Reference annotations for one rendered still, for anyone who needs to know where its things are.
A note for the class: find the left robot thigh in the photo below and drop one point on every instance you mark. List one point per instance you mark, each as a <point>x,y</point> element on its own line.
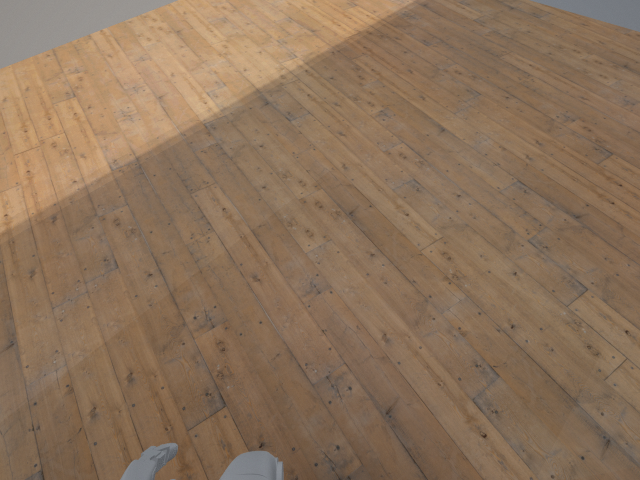
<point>254,465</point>

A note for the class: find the robot left hand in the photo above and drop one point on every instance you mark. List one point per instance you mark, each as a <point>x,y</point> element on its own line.
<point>151,461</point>

